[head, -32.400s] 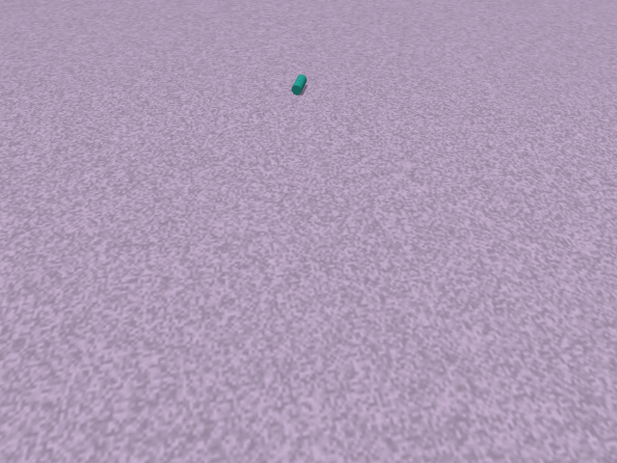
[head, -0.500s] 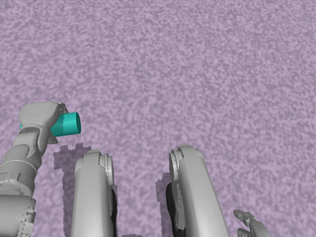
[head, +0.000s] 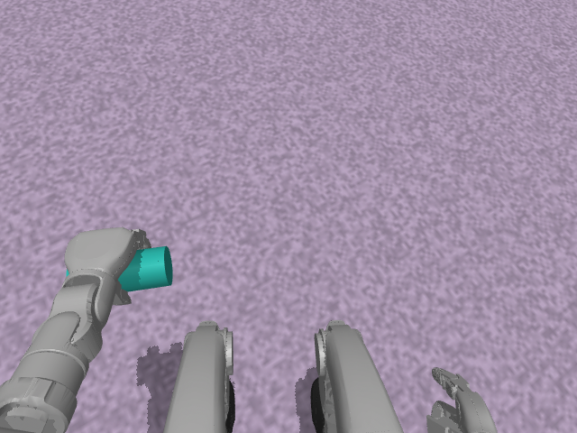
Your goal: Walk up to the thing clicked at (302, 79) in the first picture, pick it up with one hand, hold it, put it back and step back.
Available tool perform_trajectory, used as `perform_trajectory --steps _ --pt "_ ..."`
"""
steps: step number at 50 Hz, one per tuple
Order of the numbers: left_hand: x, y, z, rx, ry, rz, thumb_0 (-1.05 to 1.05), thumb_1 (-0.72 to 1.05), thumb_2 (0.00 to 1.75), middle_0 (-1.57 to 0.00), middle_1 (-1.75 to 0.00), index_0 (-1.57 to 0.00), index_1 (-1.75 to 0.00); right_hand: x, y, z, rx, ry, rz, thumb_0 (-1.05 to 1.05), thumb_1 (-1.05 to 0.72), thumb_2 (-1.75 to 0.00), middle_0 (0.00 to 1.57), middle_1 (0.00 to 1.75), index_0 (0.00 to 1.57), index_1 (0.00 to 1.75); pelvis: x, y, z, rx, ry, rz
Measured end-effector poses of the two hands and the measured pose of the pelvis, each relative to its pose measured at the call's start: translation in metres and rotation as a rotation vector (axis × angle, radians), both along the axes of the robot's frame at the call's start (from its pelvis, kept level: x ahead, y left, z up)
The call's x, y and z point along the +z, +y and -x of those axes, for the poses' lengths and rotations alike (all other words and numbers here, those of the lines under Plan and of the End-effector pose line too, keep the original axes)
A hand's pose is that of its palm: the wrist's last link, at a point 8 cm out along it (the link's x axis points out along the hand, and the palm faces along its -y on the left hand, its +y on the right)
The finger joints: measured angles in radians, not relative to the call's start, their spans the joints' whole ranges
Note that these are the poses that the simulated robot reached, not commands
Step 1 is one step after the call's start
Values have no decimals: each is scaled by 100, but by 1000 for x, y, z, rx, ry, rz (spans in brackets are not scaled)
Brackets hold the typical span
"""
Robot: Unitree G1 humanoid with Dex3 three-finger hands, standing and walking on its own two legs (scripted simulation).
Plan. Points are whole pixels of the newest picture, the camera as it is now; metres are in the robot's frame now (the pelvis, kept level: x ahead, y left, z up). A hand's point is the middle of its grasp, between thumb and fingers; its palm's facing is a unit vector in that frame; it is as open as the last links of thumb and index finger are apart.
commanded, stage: lift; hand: left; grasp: from above
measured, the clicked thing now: (123, 272) +0.36 +0.24 -0.12
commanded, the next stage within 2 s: hold in 0.74 s
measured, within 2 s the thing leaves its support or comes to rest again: neither
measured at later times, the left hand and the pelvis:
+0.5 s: hand (82, 234) +0.35 +0.23 +0.06, palm faces -0.46 -0.09 -0.88, open 9.1 cm; pelvis +0.04 +0.00 +0.15, yaw +1 degrees
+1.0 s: hand (63, 184) +0.38 +0.23 +0.12, palm faces -0.45 -0.07 -0.89, open 9.1 cm; pelvis +0.08 +0.00 +0.20, yaw +1 degrees
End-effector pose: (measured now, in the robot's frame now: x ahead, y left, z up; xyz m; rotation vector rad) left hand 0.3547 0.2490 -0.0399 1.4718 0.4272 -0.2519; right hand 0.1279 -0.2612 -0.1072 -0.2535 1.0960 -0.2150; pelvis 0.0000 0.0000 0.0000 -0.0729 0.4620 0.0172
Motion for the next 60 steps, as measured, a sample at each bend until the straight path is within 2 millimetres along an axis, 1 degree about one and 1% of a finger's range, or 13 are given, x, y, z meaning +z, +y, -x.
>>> perform_trajectory --steps 7,12,18,26,34,40,50,60 --pt "63 -2 4 9 5 -7 0 15 33 -86 -31 -85 -29 54 6 -2 -24 -22 -8 1 -91 -91 20 30 21 30 55 1 -11 3 -74 -14" --pt "98 -3 3 18 28 -10 0 14 34 -87 -30 -85 -29 88 7 0 -43 -35 -9 1 -91 -91 21 30 21 30 88 2 -20 1 -122 -22" --pt "127 -9 2 11 50 -4 0 14 35 -87 -30 -85 -29 121 3 3 -52 -40 -3 1 -91 -91 20 30 21 30 120 2 -31 1 -173 -31" --pt "159 -16 -4 2 45 -4 0 12 38 -87 -29 -85 -30 151 -1 1 -55 -31 -8 1 -91 -91 20 30 21 30 152 1 -43 0 -226 -45" --pt "187 -17 -12 11 40 -8 0 11 41 -88 -28 -85 -30 170 -2 -10 -57 -35 -25 1 -91 -91 20 30 21 30 174 -1 -54 -2 -265 -55" --pt "202 -19 -18 7 39 -5 0 10 42 -88 -29 -85 -31 182 -3 -22 -55 -49 -34 1 -90 -91 20 30 20 30 186 -2 -63 -1 -288 -59" --pt "221 -20 -28 -13 31 -13 0 10 43 -88 -30 -85 -31 195 -3 -44 -54 -70 -40 1 -90 -90 20 29 20 30 198 -1 -76 -5 -316 -63" --pt "239 -17 -36 -23 36 -13 0 10 42 -87 -30 -85 -31 205 -1 -58 -57 -96 -51 1 -90 -90 20 29 20 30 205 1 -84 -10 -341 -65"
